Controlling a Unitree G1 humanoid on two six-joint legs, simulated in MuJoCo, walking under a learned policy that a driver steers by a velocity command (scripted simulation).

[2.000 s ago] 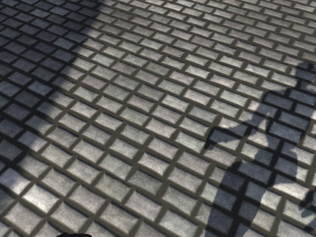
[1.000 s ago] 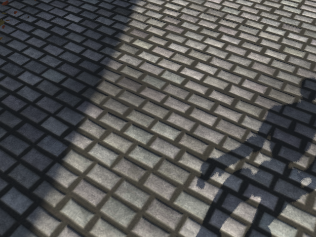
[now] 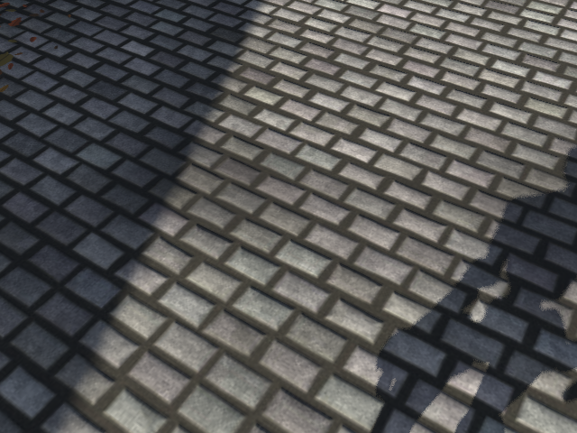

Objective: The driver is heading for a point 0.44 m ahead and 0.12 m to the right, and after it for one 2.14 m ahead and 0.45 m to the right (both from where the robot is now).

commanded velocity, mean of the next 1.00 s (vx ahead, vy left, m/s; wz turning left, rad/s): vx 0.87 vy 0.00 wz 0.00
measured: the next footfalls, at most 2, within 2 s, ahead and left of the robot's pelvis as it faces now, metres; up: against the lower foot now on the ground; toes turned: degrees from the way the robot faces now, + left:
right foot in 0.20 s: +0.09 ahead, -0.16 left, +0.00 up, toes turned -4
left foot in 0.66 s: +0.52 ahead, +0.04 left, +0.00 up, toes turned +5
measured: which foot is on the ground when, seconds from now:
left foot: down 0.00-0.18, up 0.20-0.64, down 0.66-1.00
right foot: up 0.00-0.18, down 0.20-0.68, up 0.70-1.00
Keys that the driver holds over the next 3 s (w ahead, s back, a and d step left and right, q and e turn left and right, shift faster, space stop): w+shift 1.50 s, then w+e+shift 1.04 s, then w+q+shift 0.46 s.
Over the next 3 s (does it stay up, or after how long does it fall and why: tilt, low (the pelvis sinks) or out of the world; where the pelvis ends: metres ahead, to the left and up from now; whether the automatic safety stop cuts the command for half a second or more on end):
stays up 2.33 -0.52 -0.01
